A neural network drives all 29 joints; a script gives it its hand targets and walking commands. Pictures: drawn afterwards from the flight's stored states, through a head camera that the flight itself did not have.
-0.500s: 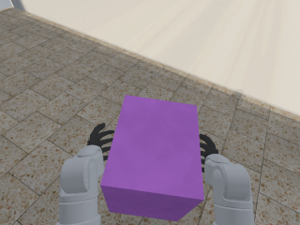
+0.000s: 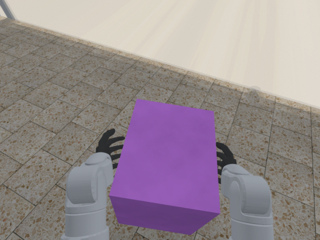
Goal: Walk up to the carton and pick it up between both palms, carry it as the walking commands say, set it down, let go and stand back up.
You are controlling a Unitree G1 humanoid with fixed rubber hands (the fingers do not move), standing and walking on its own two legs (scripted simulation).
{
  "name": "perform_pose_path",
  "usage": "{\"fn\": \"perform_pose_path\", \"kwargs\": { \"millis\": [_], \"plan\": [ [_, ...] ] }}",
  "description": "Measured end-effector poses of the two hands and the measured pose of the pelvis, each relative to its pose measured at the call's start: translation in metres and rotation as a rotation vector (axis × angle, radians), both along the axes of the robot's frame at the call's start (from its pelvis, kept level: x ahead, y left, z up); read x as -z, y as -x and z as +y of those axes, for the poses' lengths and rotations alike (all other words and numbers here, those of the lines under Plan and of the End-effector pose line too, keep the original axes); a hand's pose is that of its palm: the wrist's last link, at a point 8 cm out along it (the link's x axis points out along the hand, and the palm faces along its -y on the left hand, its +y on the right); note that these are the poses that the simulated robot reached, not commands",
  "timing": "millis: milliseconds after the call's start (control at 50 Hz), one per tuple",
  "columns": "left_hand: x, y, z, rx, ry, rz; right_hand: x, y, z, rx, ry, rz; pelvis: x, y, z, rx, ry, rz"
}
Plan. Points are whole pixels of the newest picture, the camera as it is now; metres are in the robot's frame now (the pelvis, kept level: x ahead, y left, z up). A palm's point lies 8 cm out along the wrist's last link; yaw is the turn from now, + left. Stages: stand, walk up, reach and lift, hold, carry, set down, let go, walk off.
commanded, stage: carry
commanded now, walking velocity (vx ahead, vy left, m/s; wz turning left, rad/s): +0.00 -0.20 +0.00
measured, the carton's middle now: (164, 169) +0.30 -0.01 +0.03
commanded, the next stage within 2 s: none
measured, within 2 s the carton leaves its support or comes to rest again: neither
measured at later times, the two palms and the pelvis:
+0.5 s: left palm (116, 184) +0.23 +0.09 +0.09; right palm (249, 184) +0.23 -0.19 +0.08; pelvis -0.05 -0.06 +0.00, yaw +1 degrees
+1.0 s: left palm (157, 217) +0.17 +0.01 +0.08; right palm (306, 220) +0.16 -0.27 +0.08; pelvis -0.11 -0.14 +0.01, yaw +1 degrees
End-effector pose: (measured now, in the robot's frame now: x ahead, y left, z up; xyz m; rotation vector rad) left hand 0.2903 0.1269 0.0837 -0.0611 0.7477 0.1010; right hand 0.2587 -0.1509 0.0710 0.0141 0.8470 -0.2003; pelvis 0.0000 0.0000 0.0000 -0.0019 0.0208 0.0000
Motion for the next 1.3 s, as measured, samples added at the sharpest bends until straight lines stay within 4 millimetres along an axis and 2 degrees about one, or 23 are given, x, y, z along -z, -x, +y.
{"fn": "perform_pose_path", "kwargs": {
  "millis": [100,200,280,360,460,640,840,1020,1120,1200,1300],
  "plan": [
    [0.003,0.013,-0.01,0.01,0.002,0.015,0.003,0.017,-0.009,0.006,0.002,0.015,0.001,0.013,-0.007,-0.005,-0.002,-0.007],
    [0.007,0.028,-0.005,-0.009,0.033,0.027,-0.001,0.027,-0.006,-0.013,0.033,0.027,-0.001,0.024,-0.01,0.005,0.011,-0.009],
    [0.004,0.041,-0.002,-0.048,0.035,0.03,-0.006,0.028,-0.003,-0.053,0.036,0.03,-0.005,0.03,-0.019,0.017,0.028,-0.001],
    [-0.002,0.047,-0.006,-0.107,0.037,-0.006,-0.009,0.02,-0.008,-0.097,0.025,-0.006,-0.003,0.036,-0.036,0.019,0.03,0.011],
    [-0.005,0.055,-0.025,-0.129,0.023,-0.02,-0.005,0.023,-0.027,-0.104,-0.006,-0.02,-0.002,0.047,-0.057,-0.001,0.023,0.016],
    [0.004,0.073,-0.062,-0.054,0.039,-0.01,-0.005,0.059,-0.063,-0.05,0.031,-0.01,-0.001,0.068,-0.077,-0.007,0.001,0.006],
    [0.002,0.098,-0.103,-0.053,0.004,0.012,0.003,0.085,-0.104,-0.052,-0.001,0.012,-0.001,0.091,-0.117,-0.015,-0.005,0.008],
    [0.0,0.125,-0.117,-0.07,0.033,0.005,-0.01,0.105,-0.119,-0.074,0.035,0.006,-0.008,0.113,-0.139,-0.019,0.009,0.007],
    [-0.008,0.136,-0.13,-0.107,0.023,-0.016,-0.013,0.107,-0.132,-0.108,0.021,-0.015,-0.007,0.12,-0.161,-0.009,0.018,0.008],
    [-0.01,0.143,-0.15,-0.126,0.009,-0.019,-0.008,0.111,-0.152,-0.117,-0.004,-0.018,-0.005,0.129,-0.183,-0.007,0.028,0.005],
    [-0.005,0.15,-0.179,-0.096,0.015,-0.004,-0.006,0.126,-0.181,-0.079,-0.006,-0.004,-0.006,0.143,-0.203,-0.033,0.005,0.019]
  ]
}}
